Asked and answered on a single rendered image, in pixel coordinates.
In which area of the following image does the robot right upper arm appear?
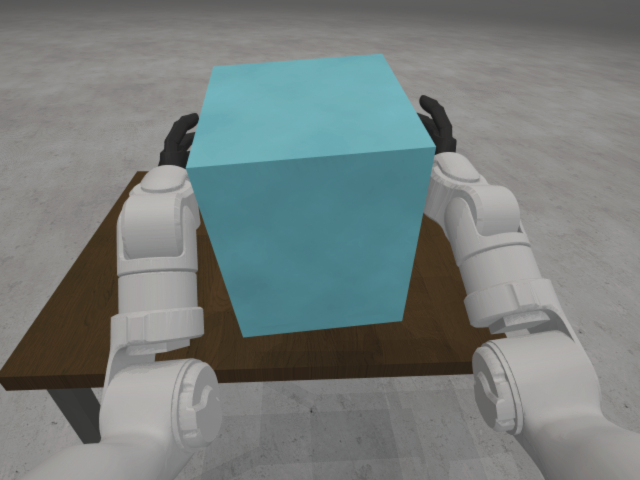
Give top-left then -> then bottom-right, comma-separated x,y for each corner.
472,330 -> 640,480

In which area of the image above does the left robot hand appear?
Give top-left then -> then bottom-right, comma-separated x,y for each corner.
158,113 -> 199,169

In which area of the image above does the right robot hand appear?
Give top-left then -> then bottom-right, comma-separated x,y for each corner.
416,95 -> 457,155

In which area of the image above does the right robot forearm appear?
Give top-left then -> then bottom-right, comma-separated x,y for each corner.
423,152 -> 602,409

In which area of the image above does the left robot forearm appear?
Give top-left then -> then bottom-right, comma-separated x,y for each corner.
99,165 -> 204,435

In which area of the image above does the table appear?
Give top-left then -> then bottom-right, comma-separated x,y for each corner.
0,171 -> 507,444

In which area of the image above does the carton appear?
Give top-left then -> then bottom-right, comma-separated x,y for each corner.
186,54 -> 436,337

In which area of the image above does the robot left upper arm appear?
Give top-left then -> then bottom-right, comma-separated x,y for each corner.
17,358 -> 222,480

